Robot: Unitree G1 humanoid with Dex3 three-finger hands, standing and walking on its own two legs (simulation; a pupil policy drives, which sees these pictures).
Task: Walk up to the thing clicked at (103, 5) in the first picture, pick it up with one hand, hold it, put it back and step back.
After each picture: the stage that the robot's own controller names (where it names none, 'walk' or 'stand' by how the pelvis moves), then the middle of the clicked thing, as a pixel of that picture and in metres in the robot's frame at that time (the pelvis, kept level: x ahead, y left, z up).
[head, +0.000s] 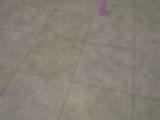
stand; (102, 6) +1.99 -0.25 -0.65
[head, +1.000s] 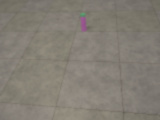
walk; (83, 22) +1.86 +0.13 -0.62
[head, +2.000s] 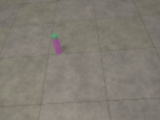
walk; (56, 44) +1.22 +0.38 -0.64
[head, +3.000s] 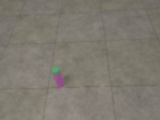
walk; (58, 77) +0.77 +0.30 -0.65
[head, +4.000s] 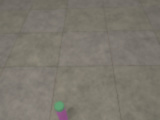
walk; (61, 112) +0.50 +0.23 -0.65
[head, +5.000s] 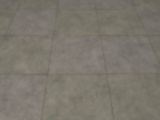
stand; out of the picture +0.36 +0.22 -0.64
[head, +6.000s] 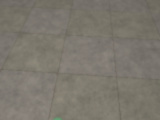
stand; out of the picture +0.37 +0.19 -0.65
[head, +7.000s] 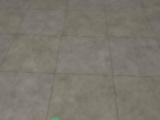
stand; out of the picture +0.39 +0.21 -0.66
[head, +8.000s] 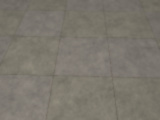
stand; out of the picture +0.36 +0.21 -0.66
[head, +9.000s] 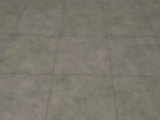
stand; out of the picture +0.35 +0.21 -0.66
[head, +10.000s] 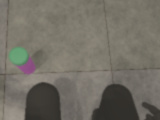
go down; (24, 62) +0.41 +0.25 -0.33
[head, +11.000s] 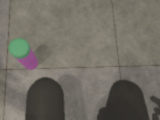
go down; (26, 56) +0.42 +0.26 -0.27
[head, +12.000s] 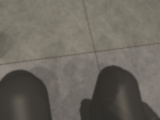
close in; out of the picture +0.41 +0.30 -0.17
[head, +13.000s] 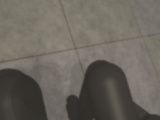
close; out of the picture +0.41 +0.30 -0.15
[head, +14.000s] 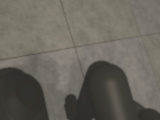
lift; out of the picture +0.38 +0.31 -0.16
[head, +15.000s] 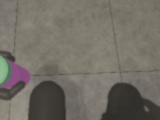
lift; (9, 74) +0.31 +0.25 -0.02
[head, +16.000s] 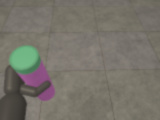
hold; (37, 78) +0.33 +0.16 +0.07
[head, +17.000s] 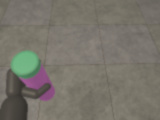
hold; (37, 80) +0.33 +0.17 +0.03
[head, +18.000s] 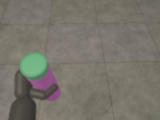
crouch; (44, 81) +0.33 +0.15 +0.03
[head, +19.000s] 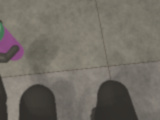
crouch; (3, 42) +0.44 +0.24 -0.06
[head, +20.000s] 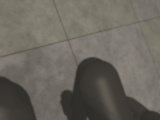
lower; out of the picture +0.43 +0.32 -0.16
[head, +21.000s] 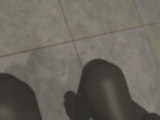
lower; out of the picture +0.42 +0.31 -0.16
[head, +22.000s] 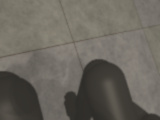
lower; out of the picture +0.41 +0.31 -0.16
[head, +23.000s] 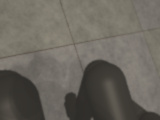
lower; out of the picture +0.39 +0.31 -0.16
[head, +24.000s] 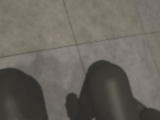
loosen; out of the picture +0.38 +0.30 -0.16
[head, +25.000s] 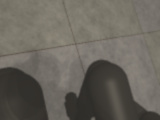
withdraw; out of the picture +0.38 +0.29 -0.16
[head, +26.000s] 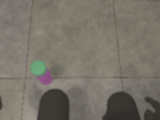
walk; (42, 74) +0.41 +0.23 -0.37
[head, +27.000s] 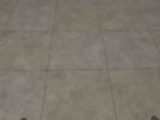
stand; out of the picture +0.35 +0.20 -0.59
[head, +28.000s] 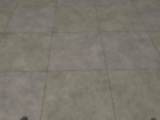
stand; out of the picture +0.35 +0.21 -0.60
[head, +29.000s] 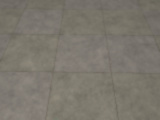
stand; out of the picture +0.36 +0.20 -0.64
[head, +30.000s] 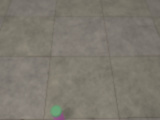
walk; (58, 115) +0.38 +0.18 -0.64
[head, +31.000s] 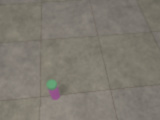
walk; (53, 90) +0.52 +0.22 -0.63
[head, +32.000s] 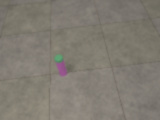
walk; (61, 66) +0.81 +0.27 -0.64
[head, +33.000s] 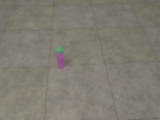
stand; (60, 58) +1.01 +0.24 -0.64
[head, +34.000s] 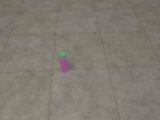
stand; (63, 62) +1.02 +0.22 -0.66
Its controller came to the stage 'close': yes
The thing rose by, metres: 0.67
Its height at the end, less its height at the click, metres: +0.00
